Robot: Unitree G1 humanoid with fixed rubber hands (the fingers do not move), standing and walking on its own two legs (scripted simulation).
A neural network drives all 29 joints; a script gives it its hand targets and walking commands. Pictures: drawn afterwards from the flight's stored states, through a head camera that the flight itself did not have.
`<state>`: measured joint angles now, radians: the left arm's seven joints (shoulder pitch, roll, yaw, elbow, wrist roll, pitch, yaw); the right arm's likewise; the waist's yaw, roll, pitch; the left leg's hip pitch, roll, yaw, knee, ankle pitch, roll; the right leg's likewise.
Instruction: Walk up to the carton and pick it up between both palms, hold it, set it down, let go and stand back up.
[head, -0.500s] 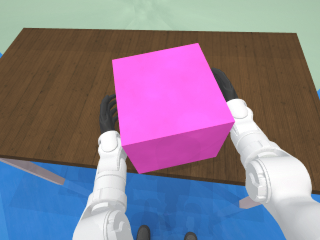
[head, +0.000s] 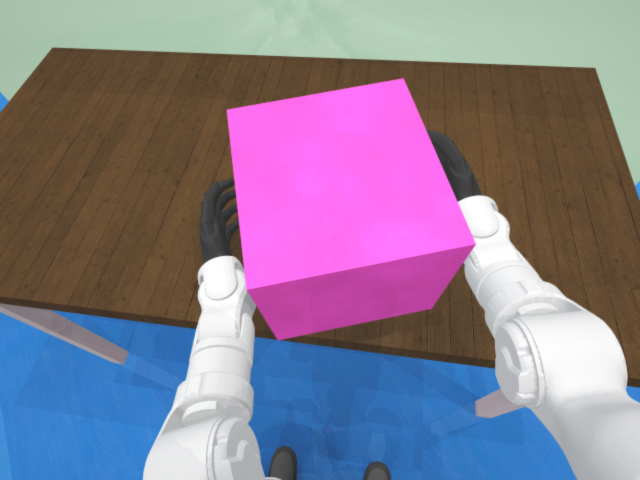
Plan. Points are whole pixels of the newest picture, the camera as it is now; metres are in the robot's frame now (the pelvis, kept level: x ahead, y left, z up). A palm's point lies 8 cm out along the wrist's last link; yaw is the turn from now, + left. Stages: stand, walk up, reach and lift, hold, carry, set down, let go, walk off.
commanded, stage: reach and lift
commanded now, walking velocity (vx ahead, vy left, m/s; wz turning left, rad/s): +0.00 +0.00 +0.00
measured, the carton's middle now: (337, 217) +0.43 +0.05 +0.03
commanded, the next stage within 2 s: none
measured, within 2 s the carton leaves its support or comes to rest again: leaves its support in 0.50 s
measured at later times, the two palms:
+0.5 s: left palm (214, 263) +0.35 +0.19 +0.03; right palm (457, 199) +0.45 -0.10 +0.06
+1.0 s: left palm (173, 210) +0.36 +0.21 +0.13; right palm (470, 155) +0.43 -0.09 +0.16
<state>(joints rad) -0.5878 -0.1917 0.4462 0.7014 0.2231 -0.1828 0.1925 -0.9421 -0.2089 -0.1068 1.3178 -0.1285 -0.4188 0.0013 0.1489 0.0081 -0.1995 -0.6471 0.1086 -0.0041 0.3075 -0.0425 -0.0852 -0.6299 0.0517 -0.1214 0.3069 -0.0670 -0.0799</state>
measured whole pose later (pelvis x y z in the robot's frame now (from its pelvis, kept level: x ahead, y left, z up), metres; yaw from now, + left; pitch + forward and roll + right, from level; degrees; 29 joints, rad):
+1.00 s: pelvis -0.01 +0.00 +0.01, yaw +4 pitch +8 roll -1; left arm -0.65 -0.03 0.32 0.54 0.12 0.31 0.15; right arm -0.90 -0.13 -0.07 0.99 0.09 0.08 -0.09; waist 0.04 -0.01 -0.16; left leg -0.41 0.07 -0.06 0.34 -0.07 -0.07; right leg -0.38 0.02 -0.17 0.36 -0.13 -0.06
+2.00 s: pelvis -0.01 +0.06 +0.01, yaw +1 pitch -2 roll -1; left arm -0.65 0.04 0.21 0.35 0.09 0.58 0.11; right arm -0.76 -0.09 -0.11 0.61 0.16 0.37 -0.18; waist -0.07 0.01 -0.06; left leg -0.22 0.03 0.01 0.40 -0.15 0.00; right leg -0.17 -0.03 -0.10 0.33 -0.13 0.01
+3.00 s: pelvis -0.01 +0.06 +0.01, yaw +1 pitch -4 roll -1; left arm -0.67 0.03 0.25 0.23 0.11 0.76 0.09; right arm -0.82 -0.11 -0.09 0.57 0.23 0.50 -0.21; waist -0.08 0.00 -0.08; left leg -0.20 0.03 0.00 0.42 -0.15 0.00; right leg -0.14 -0.02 -0.10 0.33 -0.13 0.01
